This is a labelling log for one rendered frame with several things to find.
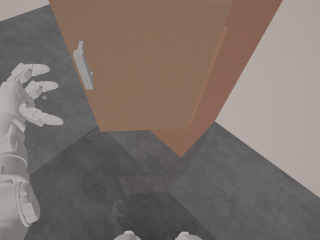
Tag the left robot forearm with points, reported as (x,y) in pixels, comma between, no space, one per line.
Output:
(13,153)

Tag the cupboard door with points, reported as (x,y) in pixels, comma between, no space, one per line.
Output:
(149,58)

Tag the robot shin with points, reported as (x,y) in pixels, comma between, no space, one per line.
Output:
(129,232)
(183,233)

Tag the left robot upper arm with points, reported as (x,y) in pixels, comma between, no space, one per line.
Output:
(19,208)

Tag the right robot shin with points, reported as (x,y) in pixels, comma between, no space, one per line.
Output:
(183,233)

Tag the left robot hand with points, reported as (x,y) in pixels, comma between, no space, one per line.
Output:
(13,95)

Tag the handle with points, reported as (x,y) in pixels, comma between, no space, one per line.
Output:
(83,68)

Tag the left robot shin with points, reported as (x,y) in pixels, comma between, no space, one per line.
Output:
(129,232)

